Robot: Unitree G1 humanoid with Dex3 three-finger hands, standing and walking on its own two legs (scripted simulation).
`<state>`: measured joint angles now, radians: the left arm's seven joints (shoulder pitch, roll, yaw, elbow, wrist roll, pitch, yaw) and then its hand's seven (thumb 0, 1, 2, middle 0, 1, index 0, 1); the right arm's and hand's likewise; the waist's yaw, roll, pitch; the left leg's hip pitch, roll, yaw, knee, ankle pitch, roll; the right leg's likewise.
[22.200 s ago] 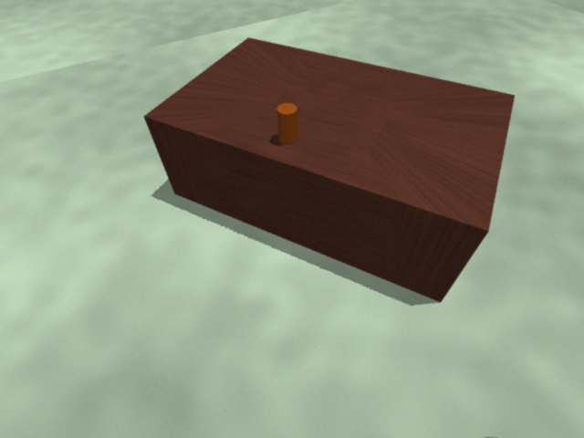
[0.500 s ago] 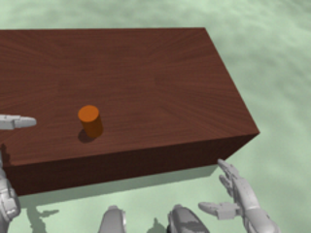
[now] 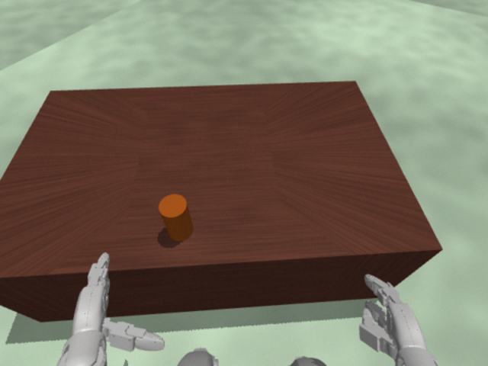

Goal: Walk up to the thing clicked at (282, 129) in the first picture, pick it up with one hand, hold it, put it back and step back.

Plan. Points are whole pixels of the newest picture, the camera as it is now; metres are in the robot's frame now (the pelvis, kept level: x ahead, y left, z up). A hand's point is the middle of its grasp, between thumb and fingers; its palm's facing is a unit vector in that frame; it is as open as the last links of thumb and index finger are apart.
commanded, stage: home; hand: left
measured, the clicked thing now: (177, 218) +0.48 +0.19 -0.21
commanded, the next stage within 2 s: none
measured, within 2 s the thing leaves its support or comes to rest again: neither
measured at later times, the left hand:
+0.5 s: hand (155, 353) +0.15 +0.16 -0.05, palm faces +0.10 -0.97 -0.23, open 17.5 cm
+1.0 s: hand (146, 348) +0.16 +0.17 -0.06, palm faces +0.12 -0.96 -0.24, open 17.3 cm
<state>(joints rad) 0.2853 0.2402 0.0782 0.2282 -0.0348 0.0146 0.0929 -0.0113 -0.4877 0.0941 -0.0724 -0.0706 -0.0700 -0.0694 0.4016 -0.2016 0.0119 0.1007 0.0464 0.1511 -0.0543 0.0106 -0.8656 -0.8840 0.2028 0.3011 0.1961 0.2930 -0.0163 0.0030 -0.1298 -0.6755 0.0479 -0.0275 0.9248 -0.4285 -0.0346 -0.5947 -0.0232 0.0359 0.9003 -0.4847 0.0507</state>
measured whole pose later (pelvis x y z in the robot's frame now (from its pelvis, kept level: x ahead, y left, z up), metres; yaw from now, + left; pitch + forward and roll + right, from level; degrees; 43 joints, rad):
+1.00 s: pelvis -0.02 -0.01 -0.01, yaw +0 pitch +8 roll +0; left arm 0.46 0.20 -0.01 0.10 -0.02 0.00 0.10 -0.01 -0.50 0.09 -0.06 -0.07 -0.06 -0.06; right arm 0.47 -0.19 -0.01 0.01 0.03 0.15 -0.09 0.01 -0.89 -0.90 0.21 0.31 0.20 0.30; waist 0.00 0.00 -0.12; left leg -0.69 0.04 -0.02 0.97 -0.43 -0.04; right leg -0.63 -0.03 0.05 0.99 -0.51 0.04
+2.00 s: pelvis -0.01 -0.01 -0.01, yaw +1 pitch +8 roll -1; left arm 0.49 0.20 -0.01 0.03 -0.01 0.09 0.14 -0.01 -0.56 0.05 -0.06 -0.06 -0.05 -0.05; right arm 0.30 -0.20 0.00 0.42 0.02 0.04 -0.13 0.01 -0.90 -0.90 0.21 0.31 0.20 0.30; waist -0.02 0.03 -0.11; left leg -0.68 0.06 -0.05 0.98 -0.45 -0.05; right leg -0.60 -0.01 0.02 0.97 -0.51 0.03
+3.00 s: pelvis -0.01 -0.01 +0.04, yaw +2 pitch -3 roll -1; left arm 0.20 0.33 0.00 1.06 0.03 -0.01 0.02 0.00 0.89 0.90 -0.21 -0.30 -0.21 -0.30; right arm 0.16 -0.31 -0.01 1.05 -0.02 0.01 -0.01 0.01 -0.90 -0.90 0.21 0.30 0.20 0.30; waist 0.00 0.02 0.06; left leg -0.25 0.03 -0.05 0.57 -0.26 -0.04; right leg -0.16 -0.04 -0.01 0.54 -0.33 0.04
